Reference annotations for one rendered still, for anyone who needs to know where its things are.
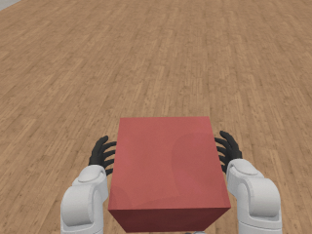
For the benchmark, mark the right robot hand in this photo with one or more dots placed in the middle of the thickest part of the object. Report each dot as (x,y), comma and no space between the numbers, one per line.
(231,150)

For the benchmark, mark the carton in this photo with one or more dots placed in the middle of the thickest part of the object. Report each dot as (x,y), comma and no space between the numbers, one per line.
(167,175)

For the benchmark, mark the left robot hand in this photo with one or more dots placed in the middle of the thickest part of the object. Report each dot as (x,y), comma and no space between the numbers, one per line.
(98,154)

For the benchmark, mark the right robot forearm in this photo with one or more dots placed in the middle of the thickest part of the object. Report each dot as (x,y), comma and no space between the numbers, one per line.
(258,199)

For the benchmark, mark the left robot forearm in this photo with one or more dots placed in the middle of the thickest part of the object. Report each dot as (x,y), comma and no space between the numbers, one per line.
(81,207)

